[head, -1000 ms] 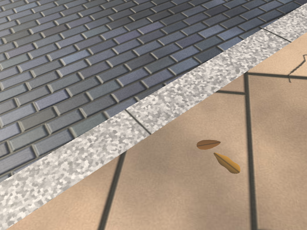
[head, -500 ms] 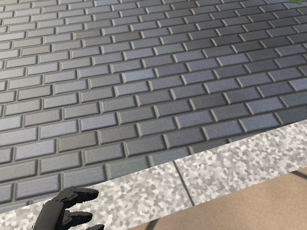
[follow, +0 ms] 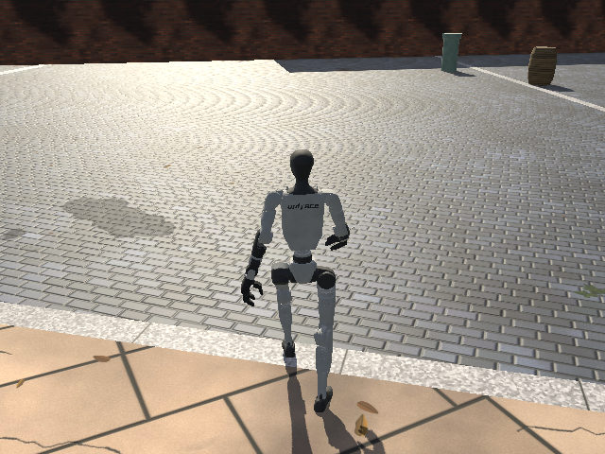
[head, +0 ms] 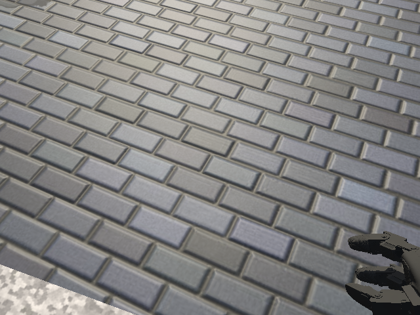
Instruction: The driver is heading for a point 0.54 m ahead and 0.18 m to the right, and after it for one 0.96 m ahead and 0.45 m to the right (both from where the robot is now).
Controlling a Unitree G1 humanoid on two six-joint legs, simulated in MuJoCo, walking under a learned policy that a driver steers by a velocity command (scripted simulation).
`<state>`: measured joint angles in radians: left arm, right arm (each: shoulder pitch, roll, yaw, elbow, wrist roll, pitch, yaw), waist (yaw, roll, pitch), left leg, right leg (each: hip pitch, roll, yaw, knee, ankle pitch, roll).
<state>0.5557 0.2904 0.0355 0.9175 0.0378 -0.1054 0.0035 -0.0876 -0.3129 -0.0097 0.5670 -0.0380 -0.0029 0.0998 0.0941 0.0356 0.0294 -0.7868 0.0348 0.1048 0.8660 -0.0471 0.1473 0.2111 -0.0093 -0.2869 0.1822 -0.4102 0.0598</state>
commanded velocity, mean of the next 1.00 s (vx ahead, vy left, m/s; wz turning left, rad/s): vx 0.41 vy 0.00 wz -0.63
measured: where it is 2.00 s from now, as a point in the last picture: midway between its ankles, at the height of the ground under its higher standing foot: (267, 257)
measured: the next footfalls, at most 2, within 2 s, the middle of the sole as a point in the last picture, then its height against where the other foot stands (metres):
left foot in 0.08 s outside the picture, level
right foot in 0.48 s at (269, 266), level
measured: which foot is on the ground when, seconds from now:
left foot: up 0.00-0.06, down 0.08-0.48, up 0.50-0.96, down 0.98-1.00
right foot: down 0.00-0.06, up 0.08-0.46, down 0.48-0.98, up 1.00-1.00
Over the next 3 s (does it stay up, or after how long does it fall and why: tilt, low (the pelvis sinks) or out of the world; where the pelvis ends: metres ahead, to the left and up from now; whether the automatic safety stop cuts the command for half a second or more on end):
stays up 0.83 -0.37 0.02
